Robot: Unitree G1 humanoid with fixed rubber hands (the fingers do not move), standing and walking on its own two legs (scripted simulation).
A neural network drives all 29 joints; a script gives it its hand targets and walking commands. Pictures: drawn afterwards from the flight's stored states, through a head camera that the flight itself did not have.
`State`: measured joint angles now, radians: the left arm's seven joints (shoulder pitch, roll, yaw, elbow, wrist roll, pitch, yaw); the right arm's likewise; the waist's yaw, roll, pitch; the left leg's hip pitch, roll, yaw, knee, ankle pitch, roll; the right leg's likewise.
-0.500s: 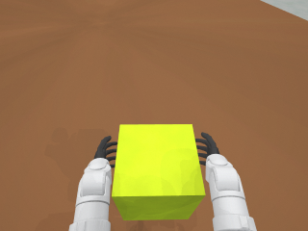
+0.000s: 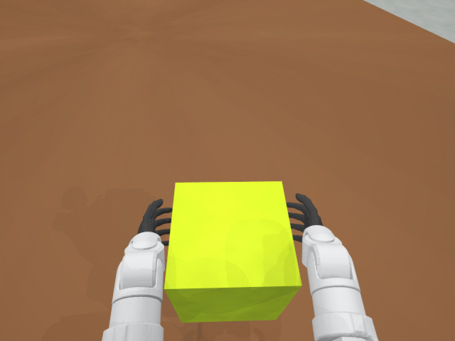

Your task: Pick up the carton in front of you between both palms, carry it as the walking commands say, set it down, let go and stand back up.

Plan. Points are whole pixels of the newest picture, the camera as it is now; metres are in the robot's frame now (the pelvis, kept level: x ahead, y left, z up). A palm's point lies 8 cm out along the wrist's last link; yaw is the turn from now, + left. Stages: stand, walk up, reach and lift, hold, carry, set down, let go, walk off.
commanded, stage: carry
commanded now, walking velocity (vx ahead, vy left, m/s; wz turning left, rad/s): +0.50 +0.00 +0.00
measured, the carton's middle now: (229, 255) +0.32 +0.00 -0.06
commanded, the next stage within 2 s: none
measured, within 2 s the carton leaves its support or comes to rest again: neither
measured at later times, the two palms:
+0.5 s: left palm (165, 158) +0.53 +0.16 +0.03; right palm (284, 152) +0.56 -0.14 +0.03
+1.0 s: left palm (176, 104) +0.73 +0.15 +0.05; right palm (278, 108) +0.73 -0.14 +0.05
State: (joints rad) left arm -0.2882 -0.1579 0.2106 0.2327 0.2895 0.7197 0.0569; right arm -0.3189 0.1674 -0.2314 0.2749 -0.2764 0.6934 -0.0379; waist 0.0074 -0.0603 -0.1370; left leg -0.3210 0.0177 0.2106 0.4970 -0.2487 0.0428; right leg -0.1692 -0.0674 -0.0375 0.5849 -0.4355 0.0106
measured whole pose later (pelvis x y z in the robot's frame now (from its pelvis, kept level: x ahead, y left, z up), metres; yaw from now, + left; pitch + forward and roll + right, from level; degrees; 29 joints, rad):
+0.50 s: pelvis +0.25 -0.02 +0.01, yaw +5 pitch +5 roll +0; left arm -0.26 -0.15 0.17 0.18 0.24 0.71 0.06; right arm -0.26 0.15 -0.19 0.16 -0.24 0.71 -0.06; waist 0.03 0.01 -0.02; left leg -0.37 0.03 0.09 0.82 -0.49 -0.01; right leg -0.27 -0.04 -0.22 0.40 -0.20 -0.04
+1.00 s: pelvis +0.43 +0.00 +0.02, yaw +1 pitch +6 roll +1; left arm -0.24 -0.15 0.16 0.11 0.22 0.71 0.07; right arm -0.24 0.15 -0.15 0.10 -0.22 0.71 -0.08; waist -0.02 0.01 -0.06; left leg -0.32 0.04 0.18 0.60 -0.17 0.03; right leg -0.04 -0.07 -0.20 0.37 -0.22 0.04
